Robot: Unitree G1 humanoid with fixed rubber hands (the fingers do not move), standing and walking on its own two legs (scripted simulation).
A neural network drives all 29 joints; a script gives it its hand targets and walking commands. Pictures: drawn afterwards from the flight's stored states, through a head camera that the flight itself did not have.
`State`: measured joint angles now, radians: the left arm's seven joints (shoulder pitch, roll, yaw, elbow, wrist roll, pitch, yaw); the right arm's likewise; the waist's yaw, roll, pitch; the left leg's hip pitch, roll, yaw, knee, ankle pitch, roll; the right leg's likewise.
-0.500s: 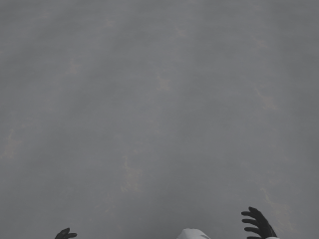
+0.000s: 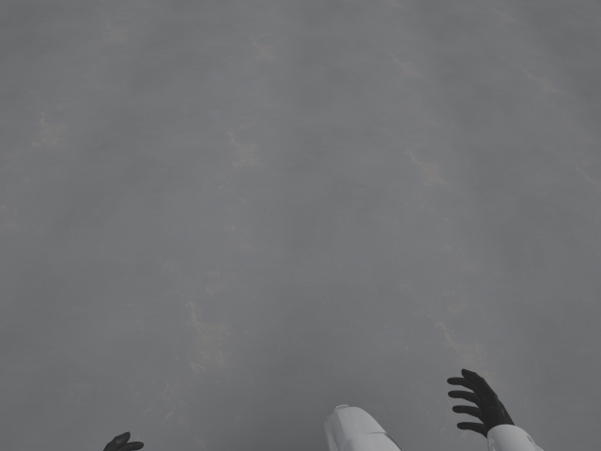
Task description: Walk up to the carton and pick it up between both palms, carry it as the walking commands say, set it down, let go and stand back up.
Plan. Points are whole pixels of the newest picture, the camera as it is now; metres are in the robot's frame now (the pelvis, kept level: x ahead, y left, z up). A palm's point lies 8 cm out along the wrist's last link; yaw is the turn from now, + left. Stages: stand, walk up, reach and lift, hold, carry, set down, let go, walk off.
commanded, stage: walk up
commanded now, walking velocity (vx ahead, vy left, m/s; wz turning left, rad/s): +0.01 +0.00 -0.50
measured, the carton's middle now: out of the picture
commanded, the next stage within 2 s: none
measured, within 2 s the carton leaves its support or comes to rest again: neither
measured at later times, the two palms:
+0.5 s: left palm (156, 422) +0.17 +0.20 -0.13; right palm (518, 431) +0.15 -0.33 -0.12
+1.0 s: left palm (178, 373) +0.24 +0.18 -0.13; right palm out of the picture +0.09 -0.32 -0.07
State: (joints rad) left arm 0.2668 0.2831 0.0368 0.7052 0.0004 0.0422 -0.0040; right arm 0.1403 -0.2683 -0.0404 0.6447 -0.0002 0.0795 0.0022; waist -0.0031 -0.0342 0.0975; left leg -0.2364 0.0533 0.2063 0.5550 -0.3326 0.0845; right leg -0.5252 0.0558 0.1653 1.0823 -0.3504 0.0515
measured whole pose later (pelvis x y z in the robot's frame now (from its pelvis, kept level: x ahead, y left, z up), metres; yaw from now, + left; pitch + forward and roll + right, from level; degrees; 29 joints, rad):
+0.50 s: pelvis +0.04 -0.05 -0.03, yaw -9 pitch -3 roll +2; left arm 0.27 0.28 0.04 0.71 0.00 0.05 -0.02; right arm 0.16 -0.25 -0.04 0.65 0.00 0.10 0.00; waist 0.00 -0.03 0.08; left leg -0.24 0.10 0.25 0.94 -0.59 0.00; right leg -0.40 0.03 0.10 0.79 -0.32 -0.01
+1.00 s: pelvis +0.06 -0.03 +0.00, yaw -21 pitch -1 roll -2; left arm 0.26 0.28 0.04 0.72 0.00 0.05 -0.01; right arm 0.18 -0.25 -0.04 0.65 0.00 0.09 0.00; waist 0.00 -0.04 0.07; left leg -0.15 0.05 0.22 0.53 -0.38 0.07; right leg -0.56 0.05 0.19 1.12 -0.30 0.04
